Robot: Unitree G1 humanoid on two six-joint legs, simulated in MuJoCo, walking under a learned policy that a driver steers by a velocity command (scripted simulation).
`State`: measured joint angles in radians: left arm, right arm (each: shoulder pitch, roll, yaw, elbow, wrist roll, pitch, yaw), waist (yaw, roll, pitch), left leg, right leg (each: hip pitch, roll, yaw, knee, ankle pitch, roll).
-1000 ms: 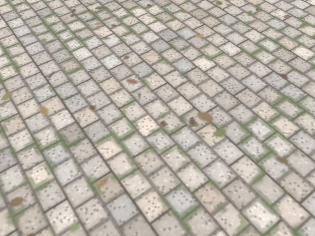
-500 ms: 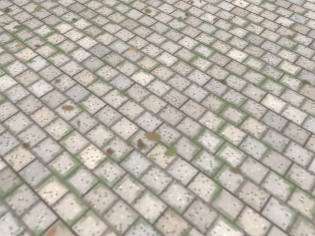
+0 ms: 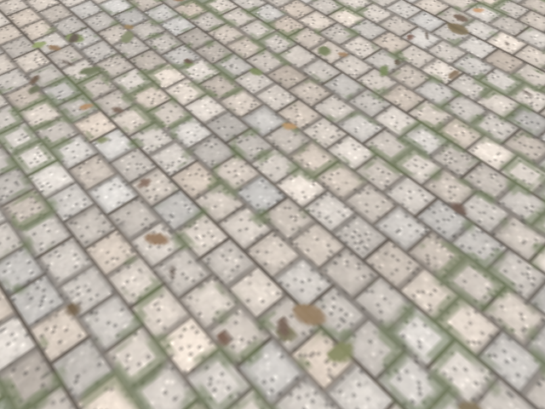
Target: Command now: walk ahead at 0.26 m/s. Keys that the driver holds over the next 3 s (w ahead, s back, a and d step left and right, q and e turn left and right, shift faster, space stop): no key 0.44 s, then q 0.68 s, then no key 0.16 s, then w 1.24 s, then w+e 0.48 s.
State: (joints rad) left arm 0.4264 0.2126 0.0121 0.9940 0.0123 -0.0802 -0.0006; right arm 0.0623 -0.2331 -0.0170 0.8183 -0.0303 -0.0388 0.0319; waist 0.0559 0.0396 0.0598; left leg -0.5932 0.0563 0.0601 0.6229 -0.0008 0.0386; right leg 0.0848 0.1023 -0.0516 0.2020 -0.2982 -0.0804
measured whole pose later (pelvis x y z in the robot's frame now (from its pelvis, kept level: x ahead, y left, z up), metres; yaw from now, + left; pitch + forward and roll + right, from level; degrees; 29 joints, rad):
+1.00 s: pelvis +0.13 -0.01 +0.00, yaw +15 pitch +2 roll -1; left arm 0.12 0.23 0.05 0.89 0.00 0.03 0.05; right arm 0.22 -0.26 -0.09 0.88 -0.02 0.04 -0.02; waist -0.04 0.01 0.05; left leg -0.35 -0.12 -0.15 0.43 -0.10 0.06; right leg -0.39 0.05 0.06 0.82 -0.44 0.01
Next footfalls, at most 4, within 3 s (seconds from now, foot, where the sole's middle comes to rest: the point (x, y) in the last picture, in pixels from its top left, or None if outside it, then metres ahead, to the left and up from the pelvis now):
0.06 left None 0.21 0.09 -0.77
0.44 right None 0.16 -0.12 -0.77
1.10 right None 0.19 -0.11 -0.77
1.52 left None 0.11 0.07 -0.77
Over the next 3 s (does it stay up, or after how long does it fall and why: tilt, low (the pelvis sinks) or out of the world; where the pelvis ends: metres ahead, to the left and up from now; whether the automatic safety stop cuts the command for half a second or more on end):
stays up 0.86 0.28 -0.01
